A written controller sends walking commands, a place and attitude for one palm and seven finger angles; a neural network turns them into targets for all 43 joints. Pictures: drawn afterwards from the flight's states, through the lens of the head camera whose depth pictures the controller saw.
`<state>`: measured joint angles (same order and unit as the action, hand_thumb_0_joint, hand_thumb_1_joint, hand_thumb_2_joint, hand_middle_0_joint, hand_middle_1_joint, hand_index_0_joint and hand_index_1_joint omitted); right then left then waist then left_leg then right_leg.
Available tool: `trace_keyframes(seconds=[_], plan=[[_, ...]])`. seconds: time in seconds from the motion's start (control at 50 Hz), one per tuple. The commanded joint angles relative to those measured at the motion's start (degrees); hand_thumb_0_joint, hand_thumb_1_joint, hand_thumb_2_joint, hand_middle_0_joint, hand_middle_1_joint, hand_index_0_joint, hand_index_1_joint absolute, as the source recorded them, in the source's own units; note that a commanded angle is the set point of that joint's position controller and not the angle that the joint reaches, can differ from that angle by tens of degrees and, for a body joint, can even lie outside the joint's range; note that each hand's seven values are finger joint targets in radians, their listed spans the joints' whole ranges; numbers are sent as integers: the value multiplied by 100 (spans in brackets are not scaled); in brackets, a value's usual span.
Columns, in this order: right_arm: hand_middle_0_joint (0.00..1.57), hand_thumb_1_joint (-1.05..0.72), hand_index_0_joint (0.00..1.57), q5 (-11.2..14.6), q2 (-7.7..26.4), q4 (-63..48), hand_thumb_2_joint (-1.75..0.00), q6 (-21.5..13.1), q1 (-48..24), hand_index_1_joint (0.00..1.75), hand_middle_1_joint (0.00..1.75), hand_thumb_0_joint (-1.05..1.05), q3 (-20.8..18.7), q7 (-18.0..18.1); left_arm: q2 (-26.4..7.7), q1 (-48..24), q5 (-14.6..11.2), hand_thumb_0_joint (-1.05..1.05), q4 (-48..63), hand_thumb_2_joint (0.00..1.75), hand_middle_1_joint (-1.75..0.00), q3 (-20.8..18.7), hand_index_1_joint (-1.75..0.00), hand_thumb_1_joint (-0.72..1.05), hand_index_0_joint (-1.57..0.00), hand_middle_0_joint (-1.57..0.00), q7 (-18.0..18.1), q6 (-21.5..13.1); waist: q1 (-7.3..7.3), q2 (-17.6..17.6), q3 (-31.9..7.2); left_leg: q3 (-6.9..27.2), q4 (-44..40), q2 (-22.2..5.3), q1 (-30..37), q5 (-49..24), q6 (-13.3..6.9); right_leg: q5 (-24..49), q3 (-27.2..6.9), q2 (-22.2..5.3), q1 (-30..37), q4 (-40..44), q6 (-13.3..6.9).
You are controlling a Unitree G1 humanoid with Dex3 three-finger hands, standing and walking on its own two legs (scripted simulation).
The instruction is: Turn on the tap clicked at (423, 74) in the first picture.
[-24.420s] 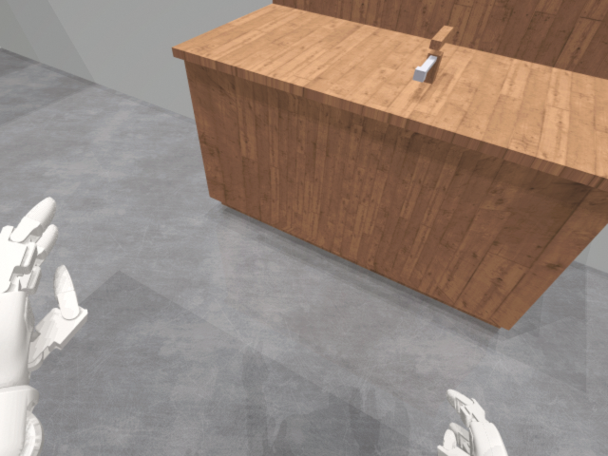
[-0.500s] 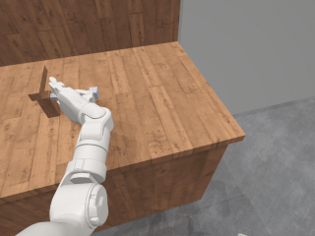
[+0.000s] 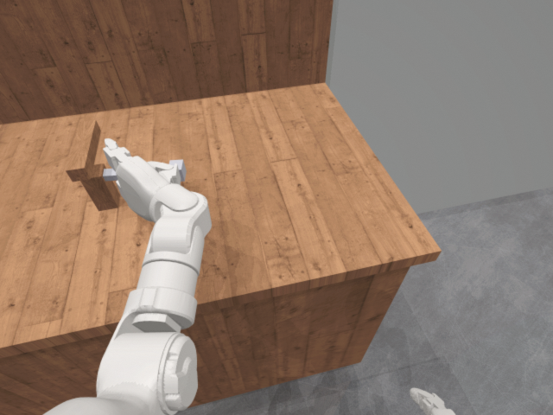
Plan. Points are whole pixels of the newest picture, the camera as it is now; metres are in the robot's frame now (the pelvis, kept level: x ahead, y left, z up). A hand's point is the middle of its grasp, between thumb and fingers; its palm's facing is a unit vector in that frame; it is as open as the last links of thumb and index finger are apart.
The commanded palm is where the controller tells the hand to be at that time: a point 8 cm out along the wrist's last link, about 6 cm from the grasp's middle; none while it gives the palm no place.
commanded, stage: draw the hand back beside the body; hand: left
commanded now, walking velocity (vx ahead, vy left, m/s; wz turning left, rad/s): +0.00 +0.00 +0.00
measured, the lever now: (177, 170) +0.50 +0.22 +0.08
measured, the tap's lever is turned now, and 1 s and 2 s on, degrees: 81 81 81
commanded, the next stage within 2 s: step back with the hand held close in 1.54 s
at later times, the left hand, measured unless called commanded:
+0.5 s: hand (128, 232) +0.30 +0.21 +0.15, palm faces +0.31 -0.93 -0.22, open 7.7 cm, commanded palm +0.28 +0.23 +0.16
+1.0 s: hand (63, 276) +0.23 +0.25 +0.17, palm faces +0.34 -0.90 -0.26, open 7.5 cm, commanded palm +0.19 +0.28 +0.17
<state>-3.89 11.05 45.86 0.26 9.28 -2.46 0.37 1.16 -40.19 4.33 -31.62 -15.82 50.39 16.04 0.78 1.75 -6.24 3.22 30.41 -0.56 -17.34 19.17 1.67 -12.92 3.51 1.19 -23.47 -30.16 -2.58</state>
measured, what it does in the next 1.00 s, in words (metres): stands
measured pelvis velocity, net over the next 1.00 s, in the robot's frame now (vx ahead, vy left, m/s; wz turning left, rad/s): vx -0.02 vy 0.03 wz -0.02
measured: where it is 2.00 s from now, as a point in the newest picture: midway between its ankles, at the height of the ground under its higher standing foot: outside the picture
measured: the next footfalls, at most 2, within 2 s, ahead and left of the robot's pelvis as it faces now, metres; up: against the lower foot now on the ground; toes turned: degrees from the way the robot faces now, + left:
none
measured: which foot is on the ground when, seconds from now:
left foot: down 0.00-1.00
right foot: down 0.00-1.00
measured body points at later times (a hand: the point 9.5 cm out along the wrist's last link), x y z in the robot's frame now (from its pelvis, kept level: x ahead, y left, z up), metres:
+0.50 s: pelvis -0.02 +0.01 +0.01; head -0.04 -0.01 +0.46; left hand +0.28 +0.26 +0.16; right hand +0.14 -0.24 -0.09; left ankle -0.04 +0.14 -0.73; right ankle +0.02 -0.09 -0.73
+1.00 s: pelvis -0.02 +0.03 +0.01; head -0.04 +0.01 +0.46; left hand +0.20 +0.29 +0.18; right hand +0.15 -0.19 -0.08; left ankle -0.04 +0.14 -0.73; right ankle +0.02 -0.09 -0.73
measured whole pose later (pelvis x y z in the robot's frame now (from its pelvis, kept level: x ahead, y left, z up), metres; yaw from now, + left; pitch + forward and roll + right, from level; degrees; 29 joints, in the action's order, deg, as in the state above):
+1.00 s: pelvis -0.02 +0.03 +0.01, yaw -1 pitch -7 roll +0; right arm -0.1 11.8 38.1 -2.9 10.5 0.9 2.7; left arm -17.2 11.0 -3.9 11.0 -11.1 5.9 -6.6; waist 3.8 3.1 3.5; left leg 1.2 19.3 0.6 1.0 13.6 -0.5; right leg -6.5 1.3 0.3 -5.2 -18.3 -0.7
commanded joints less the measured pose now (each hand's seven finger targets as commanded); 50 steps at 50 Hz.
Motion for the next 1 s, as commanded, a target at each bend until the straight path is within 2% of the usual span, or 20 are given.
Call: trace_keyframes(seconds=[0.0,0.04,0.06,0.08,0.12,0.2,0.24,0.26,0.3,0.34,0.36,0.4,0.46,0.52,0.62,0.66,0.68,0.76,0.88,0.98], plan=[[20,-90,20,24,605,-712,-90,-238,-478,30,30,0,-167,72,-693,-2680,207,0,1504,90,-15,303,-15,90,-15,-15,25,-359,-45,-448,-1797,-478,-199,142,-19,-2080,-13,1594,-65,-172,1719,239,110],[20,-90,20,12,602,-693,-90,-246,-491,30,30,0,-156,66,-616,-2782,241,0,1584,90,-15,412,-15,90,-15,-15,25,-361,-86,-370,-1771,-488,-171,146,25,-2095,-8,1615,-78,-184,1677,244,108],[20,-90,20,62,770,-725,-90,-78,-338,30,30,0,-164,198,-697,-2275,428,0,1971,90,-15,1196,-15,90,-15,-15,-921,-397,-285,-558,-1802,-509,-178,142,271,-2202,-149,2056,-174,-165,1894,80,83],[20,-90,20,163,765,-911,-90,-53,-275,30,30,0,-188,289,-1190,-2231,308,0,2305,90,-16,763,-16,90,-15,-15,-1331,-486,-168,-332,-2058,-548,-199,145,439,-2347,-217,2331,-218,-173,2101,110,58],[20,-90,20,219,691,-1050,-90,-24,-301,30,30,0,-132,417,-1302,-1765,183,0,2622,90,-16,803,-16,90,-15,-15,-1823,-583,-55,-261,-2111,-557,-278,170,578,-2484,-275,2667,-275,-174,2422,140,85],[20,-90,20,454,648,-1313,-90,102,-416,30,30,0,31,584,-1667,4,-548,0,2707,90,-17,409,-17,90,-16,-16,-3076,-756,196,-760,-1336,-542,-605,103,449,-2132,-319,2548,-327,-133,2708,426,129],[20,-90,20,553,600,-1456,-90,81,-661,30,30,0,128,650,-1754,232,-844,0,3024,90,-18,199,-18,90,-16,-16,-3203,-629,321,-729,-980,-575,-795,114,441,-1727,-330,1979,-413,-160,2716,733,182],[20,-90,20,471,680,-1348,-90,20,-394,30,30,0,63,489,-3117,1206,-744,0,2566,90,-18,-310,-18,90,-16,-16,-3480,-997,197,-578,-646,-585,-930,53,543,-1504,-370,1925,-451,-277,2680,727,222],[20,-90,20,516,606,-1532,-90,-31,-572,30,30,0,107,400,-2932,1392,-843,0,2956,90,-19,-109,-19,90,-16,-16,-3822,-1410,249,-602,-433,-610,-1013,86,449,-1522,-392,1788,-475,-249,2753,747,185],[20,-90,20,534,606,-1696,-90,-167,-705,30,30,0,104,368,-2841,1260,-876,0,3721,90,-19,143,-19,90,-16,-16,-4044,-1735,188,-164,-379,-620,-1084,86,740,-1542,-378,1535,-468,-208,2629,892,133],[20,-90,20,543,607,-1748,-90,-250,-788,30,30,0,104,358,-2807,963,-861,0,4184,90,-20,295,-20,90,-17,-17,-4128,-1912,134,326,-345,-600,-1132,99,939,-1458,-352,1313,-464,-196,2439,981,102],[20,-90,20,516,657,-1763,-90,-442,-804,30,30,0,108,343,-2643,840,-826,0,4458,90,-20,626,-20,90,-17,-17,-4195,-2135,19,511,-217,-546,-1186,93,1131,-1302,-334,1006,-428,-148,2214,1115,79],[20,-90,20,487,693,-1721,-90,-651,-802,30,30,0,92,363,-2508,694,-788,0,4691,90,-21,896,-21,90,-17,-17,-4210,-2369,-87,348,-164,-462,-1261,112,1394,-1034,-346,577,-380,-93,1976,1282,89],[20,-90,20,469,718,-1639,-90,-705,-778,30,30,0,110,375,-2273,1239,-783,0,4269,90,-22,1085,-22,90,-17,-17,-4223,-2463,-83,-240,121,-373,-1405,125,1259,-574,-362,116,-319,-82,1886,1347,110],[20,-90,20,460,682,-1627,-90,-562,-847,30,30,0,153,354,-2572,2284,-799,0,4027,90,-24,524,-24,90,-18,-18,-4297,-2550,130,-414,220,-337,-1576,141,994,-475,-333,18,-286,-111,2189,1384,71],[20,-90,20,457,667,-1667,-90,-518,-874,30,30,0,159,331,-2762,2689,-811,0,4225,90,-24,227,-24,90,-18,-18,-4345,-2591,218,59,156,-314,-1640,130,987,-606,-285,178,-292,-118,2345,1366,30],[20,-90,20,455,618,-1715,-90,-494,-878,30,30,0,191,312,-2645,2808,-835,0,4365,90,-25,298,-25,90,-18,-18,-4382,-2604,218,85,226,-280,-1675,109,924,-648,-264,260,-278,-126,2392,1324,21],[20,-90,20,412,618,-1825,-90,-489,-906,30,30,0,163,293,-3009,3147,-849,0,5069,90,-26,-143,-26,90,-19,-19,-4394,-2648,273,246,59,-272,-1629,86,1021,-1020,-243,590,-284,-109,2591,1334,2],[20,-90,20,381,615,-1842,-90,-635,-880,30,30,0,155,282,-2735,3506,-819,0,5566,90,-28,107,-28,90,-19,-19,-4405,-2677,191,325,332,-211,-1637,39,1131,-1082,-210,582,-268,-87,2395,1389,0],[20,-90,20,369,680,-1770,-90,-746,-812,30,30,0,102,262,-2626,4182,-804,0,5759,90,-29,145,-29,90,-20,-20,-4402,-2717,195,112,321,-189,-1579,16,1206,-1300,-190,710,-245,-80,2389,1358,12]])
